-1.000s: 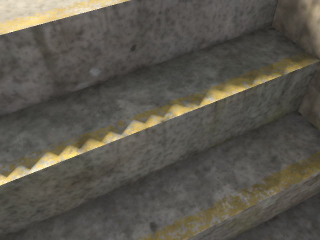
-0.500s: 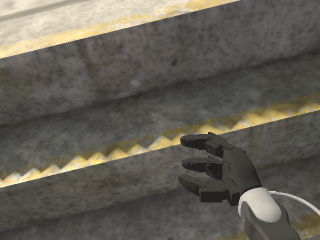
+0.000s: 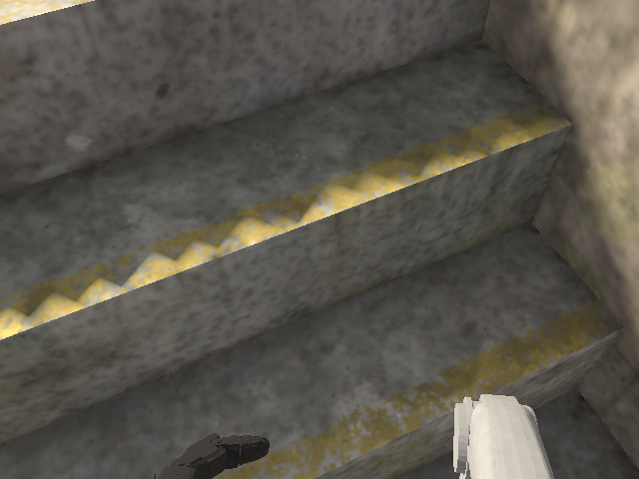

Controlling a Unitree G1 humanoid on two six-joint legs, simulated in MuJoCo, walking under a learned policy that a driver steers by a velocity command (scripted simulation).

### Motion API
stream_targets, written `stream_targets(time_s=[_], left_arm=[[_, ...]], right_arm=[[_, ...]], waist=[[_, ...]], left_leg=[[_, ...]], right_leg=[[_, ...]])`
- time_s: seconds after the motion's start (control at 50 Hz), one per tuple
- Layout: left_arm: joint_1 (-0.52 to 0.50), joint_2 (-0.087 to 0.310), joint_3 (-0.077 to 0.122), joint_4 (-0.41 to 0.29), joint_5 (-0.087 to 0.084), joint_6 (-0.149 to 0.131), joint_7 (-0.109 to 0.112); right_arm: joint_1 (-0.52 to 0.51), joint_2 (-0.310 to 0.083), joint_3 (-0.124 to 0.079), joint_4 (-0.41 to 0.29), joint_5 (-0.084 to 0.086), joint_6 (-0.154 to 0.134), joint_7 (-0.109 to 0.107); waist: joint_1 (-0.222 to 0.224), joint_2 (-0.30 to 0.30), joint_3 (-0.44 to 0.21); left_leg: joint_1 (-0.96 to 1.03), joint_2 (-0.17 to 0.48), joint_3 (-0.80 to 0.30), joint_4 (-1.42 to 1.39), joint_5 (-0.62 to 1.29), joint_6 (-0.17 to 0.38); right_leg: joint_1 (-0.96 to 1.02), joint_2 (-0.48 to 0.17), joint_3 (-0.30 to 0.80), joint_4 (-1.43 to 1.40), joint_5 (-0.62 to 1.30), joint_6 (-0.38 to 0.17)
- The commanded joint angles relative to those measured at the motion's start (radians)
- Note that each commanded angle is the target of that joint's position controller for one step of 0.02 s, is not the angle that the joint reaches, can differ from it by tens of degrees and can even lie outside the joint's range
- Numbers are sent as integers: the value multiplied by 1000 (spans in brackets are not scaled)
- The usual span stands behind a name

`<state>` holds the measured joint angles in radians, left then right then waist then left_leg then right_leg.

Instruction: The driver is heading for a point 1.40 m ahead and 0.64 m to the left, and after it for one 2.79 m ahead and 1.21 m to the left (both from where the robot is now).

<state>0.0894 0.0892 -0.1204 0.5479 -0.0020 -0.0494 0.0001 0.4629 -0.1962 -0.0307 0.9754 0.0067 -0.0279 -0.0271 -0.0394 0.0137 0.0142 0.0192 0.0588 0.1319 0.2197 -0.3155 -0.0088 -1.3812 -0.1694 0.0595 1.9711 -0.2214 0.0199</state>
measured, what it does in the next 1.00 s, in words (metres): climbs, turning left: right foot 0.22 m higher, then left foot 0.22 m lower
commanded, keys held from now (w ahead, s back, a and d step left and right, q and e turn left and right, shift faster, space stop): w+q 1.00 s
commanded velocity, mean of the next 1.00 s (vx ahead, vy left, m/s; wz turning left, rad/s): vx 0.46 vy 0.02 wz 0.51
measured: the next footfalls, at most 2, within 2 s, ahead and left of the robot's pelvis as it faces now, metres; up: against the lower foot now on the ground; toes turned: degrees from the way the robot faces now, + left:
right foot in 0.04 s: +0.17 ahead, -0.21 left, +0.22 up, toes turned +21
left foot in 0.54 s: -0.02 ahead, -0.06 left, +0.00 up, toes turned +13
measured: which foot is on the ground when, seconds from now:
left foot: down 0.00-0.10, up 0.12-0.52, down 0.54-0.82, up 0.84-1.00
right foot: up 0.00-0.02, down 0.04-1.00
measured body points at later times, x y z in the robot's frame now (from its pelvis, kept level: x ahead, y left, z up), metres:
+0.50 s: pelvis +0.07 -0.07 +0.10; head +0.02 -0.06 +0.55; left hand +0.41 +0.07 +0.18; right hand -0.08 -0.34 -0.02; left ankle +0.00 -0.06 -0.62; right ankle +0.15 -0.17 -0.52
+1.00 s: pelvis +0.06 -0.09 +0.12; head +0.05 -0.05 +0.57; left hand +0.03 +0.20 -0.02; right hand +0.41 -0.23 +0.13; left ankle -0.01 +0.01 -0.31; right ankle +0.13 -0.23 -0.53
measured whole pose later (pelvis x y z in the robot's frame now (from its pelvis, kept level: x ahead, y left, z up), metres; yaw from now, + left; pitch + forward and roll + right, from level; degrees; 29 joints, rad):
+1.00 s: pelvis +0.06 -0.09 +0.12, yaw +30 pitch +3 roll -3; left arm 0.18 0.30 0.07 0.89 0.05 -0.04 0.05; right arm 0.05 -0.37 -0.08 0.53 0.02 -0.02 0.01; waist -0.03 -0.05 -0.05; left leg -1.02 -0.06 -0.11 2.11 -0.10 0.02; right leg -0.54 -0.12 -0.14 1.11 -0.88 0.05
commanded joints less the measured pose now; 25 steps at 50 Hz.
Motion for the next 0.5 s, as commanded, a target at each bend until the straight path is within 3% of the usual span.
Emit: stream_targets(time_s=[0.02,0.04,0.06,0.08,0.1,0.12,0.14,0.16,0.18,0.2,0.22,0.24,0.26,0.28,0.3,0.32,0.34,0.36,0.38,0.4,0.42,0.44,0.46,0.48,0.5], left_arm=[[-320,27,-33,-225,-7,-25,-30],[-297,33,-7,-234,-29,-23,-29],[-28,125,55,-176,-11,-18,-30],[172,180,91,-125,13,-11,-27],[405,311,152,-37,51,10,10],[535,373,176,101,53,20,34],[508,322,139,124,92,13,39],[330,279,134,116,100,-3,37],[115,174,118,118,82,-12,46],[-16,83,97,120,83,-16,53],[-108,62,87,127,80,-24,49],[-190,89,95,121,86,-25,38],[-292,134,105,99,66,-25,26],[-379,150,108,86,45,-30,17],[-421,163,108,67,23,-34,8],[-449,154,104,61,21,-41,6],[-444,160,103,50,31,-41,8],[-438,159,103,28,44,-40,11],[-446,155,96,8,52,-39,9],[-440,110,75,-26,54,-46,-7],[-458,81,68,-73,54,-43,-11],[-505,64,55,-89,38,-46,-16],[-522,39,33,-99,17,-51,-29],[-463,-6,20,-128,-35,-56,-32],[-456,-40,4,-147,-54,-52,-38]], right_arm=[[44,-185,-25,-23,71,-5,-6],[200,-201,-32,22,63,-22,-1],[183,-255,-39,13,16,-29,0],[108,-294,-59,-17,17,-46,9],[-24,-317,-73,-78,50,-59,20],[-61,-213,-58,-88,31,-67,43],[-143,-209,-59,-165,19,-54,66],[-249,-127,-54,-285,20,-25,60],[-227,-24,-25,-358,-3,3,53],[-135,-7,-15,-364,-18,24,59],[20,-38,-13,-339,-19,43,74],[170,-66,-17,-296,-15,56,74],[266,-82,-24,-267,-18,74,59],[369,-112,-32,-227,-36,107,38],[379,-130,-39,-224,-58,140,14],[400,-148,-49,-208,-67,156,-7],[381,-162,-59,-226,-64,161,-22],[370,-176,-69,-239,-68,162,-37],[364,-159,-63,-247,-80,165,-49],[325,-142,-46,-268,-83,150,-58],[382,-126,-45,-244,-84,124,-56],[406,-101,-44,-199,-82,104,-47],[433,-12,-18,-125,-87,87,-31],[405,38,4,-79,-105,80,-21],[412,52,17,-45,-69,55,-8]], waist=[[19,74,-19],[27,162,-122],[169,146,-367],[278,131,-498],[410,5,-554],[344,-310,-634],[265,-312,-600],[141,-228,-431],[9,-148,-246],[-94,-96,-150],[-206,-76,-94],[-303,-49,-79],[-375,-47,-29],[-425,-55,28],[-434,-92,88],[-423,-105,104],[-398,-104,91],[-363,-96,45],[-335,-97,12],[-285,-144,25],[-278,-60,53],[-279,24,46],[-264,41,9],[-166,59,-43],[-123,83,-15]], left_leg=[[-298,161,-115,-319,571,262],[-222,218,-167,-136,1138,241],[-47,235,-175,112,1628,213],[-234,234,-214,323,1591,144],[-434,136,-226,598,1298,71],[-581,-4,-280,1026,289,82],[-592,-66,-408,1435,99,66],[-760,-123,-357,1624,39,84],[-861,-106,-312,1692,-62,109],[-796,-92,-220,1751,-60,107],[-647,-125,-118,1800,27,107],[-512,-156,-53,1816,108,97],[-429,-166,-34,1763,187,84],[-372,-145,-22,1632,257,82],[-368,-83,-87,1494,260,103],[-344,-66,-80,1417,279,114],[-343,-41,-96,1332,287,121],[-348,-27,-81,1238,323,117],[-366,5,-91,1123,330,122],[-476,32,-76,932,230,147],[-537,11,-149,767,194,168],[-481,36,-91,469,430,177],[-392,10,115,236,686,140],[-344,54,63,52,650,151],[-393,23,64,-123,635,126]], right_leg=[[645,50,-319,-691,-229,-41],[889,119,-237,-772,-441,-72],[1079,152,-140,-820,-306,-113],[1367,78,120,-904,-278,-174],[1516,-45,415,-1128,-500,-230],[1550,-218,769,-1273,-618,-310],[1354,-250,708,-1306,-286,-217],[1210,-196,453,-1294,-267,-126],[1017,-173,256,-1202,-310,-61],[826,-153,99,-1147,-319,-26],[652,-115,-46,-1188,-350,10],[527,-92,-164,-1212,-349,28],[433,-74,-232,-1243,-355,24],[366,-73,-273,-1277,-392,40],[335,-102,-253,-1319,-398,43],[328,-140,-223,-1317,-398,32],[365,-157,-213,-1285,-383,8],[443,-185,-204,-1243,-359,-17],[512,-207,-193,-1202,-316,-30],[604,-240,-146,-1188,-300,-43],[684,-154,-213,-989,-257,-18],[737,-133,-269,-889,-210,-10],[806,-144,-341,-821,-215,-24],[844,-220,-285,-680,-142,-60],[865,-190,-305,-491,-234,-59]])
Velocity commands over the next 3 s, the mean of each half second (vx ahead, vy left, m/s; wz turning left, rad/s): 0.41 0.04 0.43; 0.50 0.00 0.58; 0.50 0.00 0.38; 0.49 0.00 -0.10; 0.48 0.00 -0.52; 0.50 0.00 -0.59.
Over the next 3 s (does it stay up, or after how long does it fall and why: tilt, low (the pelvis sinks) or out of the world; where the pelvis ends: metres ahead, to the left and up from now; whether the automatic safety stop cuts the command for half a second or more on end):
stays up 0.10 0.40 0.31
